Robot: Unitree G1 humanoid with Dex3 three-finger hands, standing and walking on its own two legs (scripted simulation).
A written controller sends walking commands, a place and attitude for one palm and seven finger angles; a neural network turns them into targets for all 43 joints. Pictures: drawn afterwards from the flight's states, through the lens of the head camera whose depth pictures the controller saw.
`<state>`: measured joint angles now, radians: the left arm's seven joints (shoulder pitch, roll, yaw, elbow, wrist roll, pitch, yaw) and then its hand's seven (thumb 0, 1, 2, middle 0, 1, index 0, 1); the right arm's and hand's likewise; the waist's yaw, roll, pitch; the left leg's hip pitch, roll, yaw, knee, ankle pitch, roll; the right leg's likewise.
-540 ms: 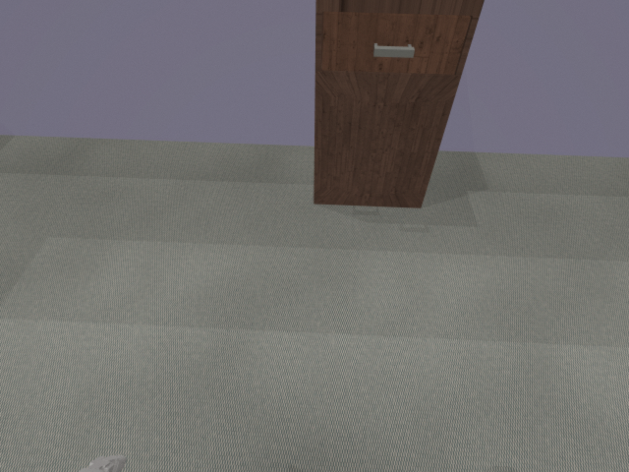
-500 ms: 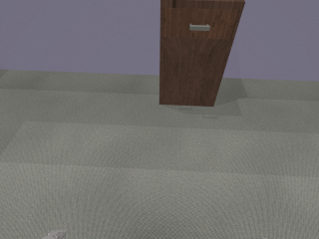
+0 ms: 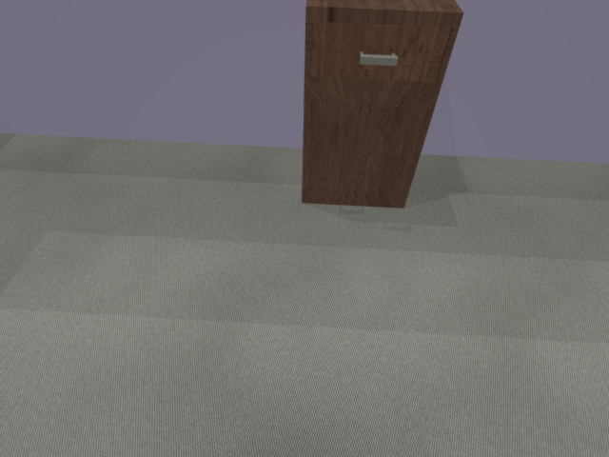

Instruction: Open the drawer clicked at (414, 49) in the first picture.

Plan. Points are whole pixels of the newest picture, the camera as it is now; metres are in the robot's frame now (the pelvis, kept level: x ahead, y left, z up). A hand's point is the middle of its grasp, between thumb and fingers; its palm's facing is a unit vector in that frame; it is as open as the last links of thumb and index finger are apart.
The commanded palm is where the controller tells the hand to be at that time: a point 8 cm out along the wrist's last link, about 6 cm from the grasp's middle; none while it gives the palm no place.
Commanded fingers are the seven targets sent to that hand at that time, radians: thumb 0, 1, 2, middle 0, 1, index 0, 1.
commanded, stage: stand and wait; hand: left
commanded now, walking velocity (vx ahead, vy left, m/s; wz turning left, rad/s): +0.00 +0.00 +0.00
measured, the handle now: (378, 57) +1.34 -0.17 -0.04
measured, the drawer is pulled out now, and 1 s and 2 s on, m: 0.00 0.00 0.00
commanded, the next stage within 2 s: look at it before walking up in 0.44 s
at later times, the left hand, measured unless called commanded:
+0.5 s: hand out of the picture +0.06 +0.24 -0.15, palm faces -0.03 -0.94 -0.33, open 7.4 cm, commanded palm none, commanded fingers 0.00 0.90 0.90 -0.20 -0.30 -0.20 -0.30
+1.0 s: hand out of the picture +0.06 +0.25 -0.15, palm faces -0.02 -0.94 -0.34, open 7.4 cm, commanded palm none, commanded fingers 0.00 0.90 0.90 -0.20 -0.30 -0.20 -0.30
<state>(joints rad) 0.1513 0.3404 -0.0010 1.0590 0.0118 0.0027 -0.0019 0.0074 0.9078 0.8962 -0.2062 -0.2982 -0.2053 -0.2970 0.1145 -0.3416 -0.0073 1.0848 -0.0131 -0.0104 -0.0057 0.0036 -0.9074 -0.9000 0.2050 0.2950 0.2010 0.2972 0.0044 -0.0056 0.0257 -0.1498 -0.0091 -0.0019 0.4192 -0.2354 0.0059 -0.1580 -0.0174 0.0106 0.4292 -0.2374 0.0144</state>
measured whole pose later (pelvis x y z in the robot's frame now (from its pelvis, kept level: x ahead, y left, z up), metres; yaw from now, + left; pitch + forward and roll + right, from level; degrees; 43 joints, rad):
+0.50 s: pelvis -0.01 +0.00 +0.00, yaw +0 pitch -2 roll +0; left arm 0.15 0.34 -0.01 1.08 0.01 0.00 -0.01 0.01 0.91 0.90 -0.21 -0.30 -0.20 -0.30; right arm 0.13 -0.34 0.00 1.12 -0.01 -0.01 0.00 0.00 -0.91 -0.90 0.20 0.30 0.20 0.30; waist 0.00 0.00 0.03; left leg -0.16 -0.01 0.00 0.38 -0.19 0.00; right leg -0.17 -0.01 0.01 0.40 -0.20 0.01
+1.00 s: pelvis -0.01 +0.00 +0.00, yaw +0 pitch -2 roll +0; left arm 0.14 0.34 0.00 1.09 0.01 -0.01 -0.01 0.01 0.91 0.90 -0.21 -0.30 -0.20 -0.30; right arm 0.11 -0.34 0.00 1.12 -0.01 -0.02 0.00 0.00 -0.91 -0.90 0.20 0.29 0.20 0.30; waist 0.00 0.00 0.03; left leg -0.14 0.00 0.00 0.36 -0.19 0.00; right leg -0.15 -0.01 0.01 0.38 -0.19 0.01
